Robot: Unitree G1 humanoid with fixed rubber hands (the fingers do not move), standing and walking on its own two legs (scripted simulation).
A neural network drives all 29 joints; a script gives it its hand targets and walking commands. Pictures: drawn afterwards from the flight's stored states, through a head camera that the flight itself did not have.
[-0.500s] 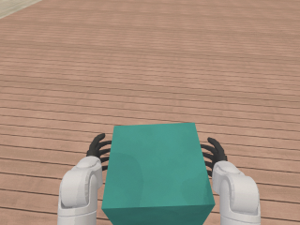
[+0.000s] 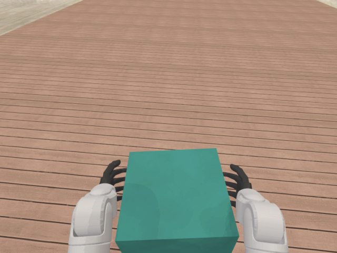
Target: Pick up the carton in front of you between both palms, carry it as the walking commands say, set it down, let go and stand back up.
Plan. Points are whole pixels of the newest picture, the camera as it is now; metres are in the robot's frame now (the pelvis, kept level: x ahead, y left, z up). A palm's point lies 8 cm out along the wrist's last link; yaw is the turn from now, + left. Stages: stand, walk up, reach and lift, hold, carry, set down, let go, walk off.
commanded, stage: carry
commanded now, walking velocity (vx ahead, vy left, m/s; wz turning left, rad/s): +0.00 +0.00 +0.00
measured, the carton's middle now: (175, 214) +0.26 +0.00 -0.01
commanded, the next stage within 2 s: hold in 0.96 s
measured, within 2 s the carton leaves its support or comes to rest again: neither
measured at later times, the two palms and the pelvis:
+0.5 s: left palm (110, 201) +0.26 +0.15 +0.04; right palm (238, 207) +0.26 -0.15 +0.03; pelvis -0.03 +0.00 +0.00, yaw +0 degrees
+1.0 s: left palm (108, 201) +0.26 +0.15 +0.04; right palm (238, 208) +0.25 -0.14 +0.04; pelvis -0.03 +0.00 +0.00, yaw +0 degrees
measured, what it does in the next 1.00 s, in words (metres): stands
